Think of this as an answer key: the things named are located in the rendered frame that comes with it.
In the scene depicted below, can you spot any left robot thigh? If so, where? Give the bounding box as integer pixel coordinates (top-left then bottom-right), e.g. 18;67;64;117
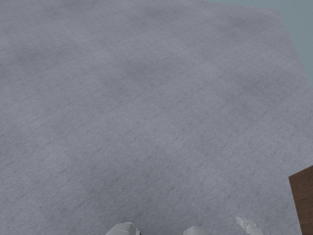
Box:
106;223;140;235

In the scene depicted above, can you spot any cupboard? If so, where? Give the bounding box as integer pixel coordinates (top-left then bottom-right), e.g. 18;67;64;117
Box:
289;165;313;235

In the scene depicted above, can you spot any robot right hand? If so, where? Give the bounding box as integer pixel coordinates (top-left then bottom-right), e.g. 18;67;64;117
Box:
236;216;265;235

